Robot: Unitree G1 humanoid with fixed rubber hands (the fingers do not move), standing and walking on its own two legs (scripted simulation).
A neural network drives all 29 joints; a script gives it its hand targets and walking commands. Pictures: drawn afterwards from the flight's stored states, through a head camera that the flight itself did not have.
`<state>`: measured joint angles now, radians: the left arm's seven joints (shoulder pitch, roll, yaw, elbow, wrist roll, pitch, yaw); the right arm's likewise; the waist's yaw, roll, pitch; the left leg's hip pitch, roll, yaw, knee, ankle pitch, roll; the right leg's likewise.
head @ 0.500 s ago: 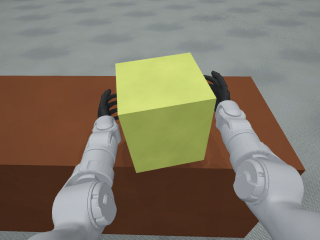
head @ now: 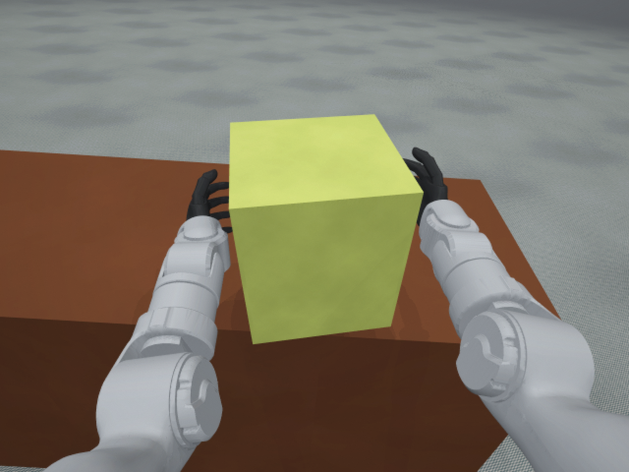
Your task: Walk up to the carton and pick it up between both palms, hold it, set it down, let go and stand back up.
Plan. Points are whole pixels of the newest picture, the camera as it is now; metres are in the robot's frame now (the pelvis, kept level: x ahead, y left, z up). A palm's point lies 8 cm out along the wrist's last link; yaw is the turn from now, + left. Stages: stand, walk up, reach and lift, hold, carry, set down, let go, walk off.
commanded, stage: reach and lift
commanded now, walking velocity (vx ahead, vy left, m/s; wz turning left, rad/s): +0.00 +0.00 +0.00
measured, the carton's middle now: (313, 228) +0.44 +0.07 +0.13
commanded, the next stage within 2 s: hold in 1.66 s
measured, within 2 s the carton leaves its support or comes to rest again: neither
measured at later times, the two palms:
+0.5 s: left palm (204, 207) +0.38 +0.20 +0.19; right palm (445, 192) +0.41 -0.09 +0.23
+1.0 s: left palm (198, 198) +0.38 +0.21 +0.21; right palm (446, 177) +0.40 -0.09 +0.25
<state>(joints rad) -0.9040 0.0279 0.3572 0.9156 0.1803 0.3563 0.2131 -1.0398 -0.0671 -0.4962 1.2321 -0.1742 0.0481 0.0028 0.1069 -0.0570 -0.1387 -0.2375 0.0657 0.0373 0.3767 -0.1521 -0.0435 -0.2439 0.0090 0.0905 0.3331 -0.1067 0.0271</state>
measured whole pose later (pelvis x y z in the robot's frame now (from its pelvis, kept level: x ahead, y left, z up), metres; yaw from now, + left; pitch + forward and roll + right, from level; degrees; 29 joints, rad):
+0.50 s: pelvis +0.01 +0.00 +0.00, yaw +1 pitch -3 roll -1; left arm -0.83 0.06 0.25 0.71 0.18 0.54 0.18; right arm -0.98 -0.07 -0.26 1.05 0.11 0.21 -0.06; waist 0.02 -0.05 -0.14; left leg -0.16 0.07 0.01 0.38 -0.17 -0.04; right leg -0.13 0.01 0.07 0.28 -0.10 0.03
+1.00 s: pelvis +0.00 +0.01 +0.00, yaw +2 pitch -3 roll -1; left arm -0.85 0.09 0.25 0.68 0.18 0.59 0.15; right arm -1.04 -0.07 -0.25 1.02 0.13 0.30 -0.10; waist 0.00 -0.05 -0.14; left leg -0.16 0.05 0.01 0.38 -0.16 -0.04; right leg -0.12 0.00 0.07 0.28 -0.10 0.04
